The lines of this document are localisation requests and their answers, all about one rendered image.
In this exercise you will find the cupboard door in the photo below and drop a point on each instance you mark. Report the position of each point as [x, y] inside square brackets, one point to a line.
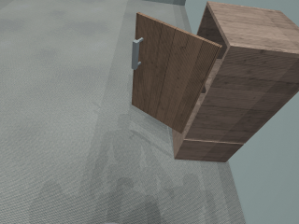
[175, 65]

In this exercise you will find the handle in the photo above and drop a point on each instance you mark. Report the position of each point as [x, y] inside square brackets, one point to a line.
[135, 53]

